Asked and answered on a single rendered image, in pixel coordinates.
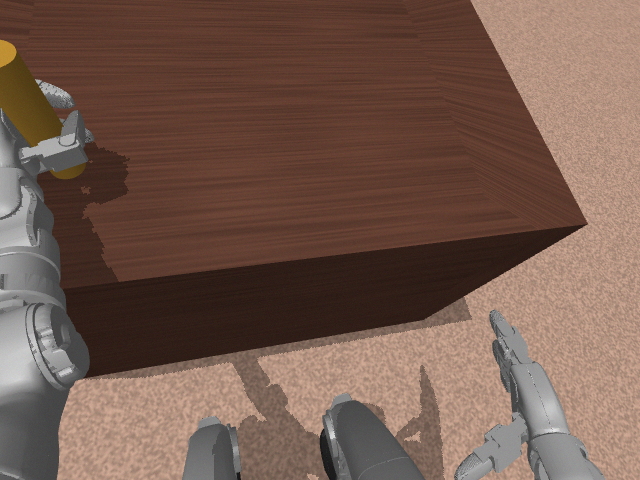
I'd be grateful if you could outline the right robot hand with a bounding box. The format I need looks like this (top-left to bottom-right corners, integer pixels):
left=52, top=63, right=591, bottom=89
left=454, top=309, right=571, bottom=480

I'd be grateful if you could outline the right robot arm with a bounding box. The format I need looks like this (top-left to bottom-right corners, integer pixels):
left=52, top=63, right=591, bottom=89
left=527, top=433, right=606, bottom=480

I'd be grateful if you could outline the can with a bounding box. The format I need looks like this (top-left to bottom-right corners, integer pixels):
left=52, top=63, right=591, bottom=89
left=0, top=40, right=86, bottom=179

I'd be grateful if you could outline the left robot arm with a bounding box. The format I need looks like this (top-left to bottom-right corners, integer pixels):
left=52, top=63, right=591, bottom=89
left=0, top=167, right=90, bottom=480

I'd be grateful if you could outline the left robot hand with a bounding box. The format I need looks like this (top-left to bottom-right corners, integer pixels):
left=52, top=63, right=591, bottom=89
left=0, top=79, right=95, bottom=182

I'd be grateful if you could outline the right robot foot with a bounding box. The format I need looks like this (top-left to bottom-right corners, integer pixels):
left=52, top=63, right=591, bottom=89
left=320, top=429, right=337, bottom=480

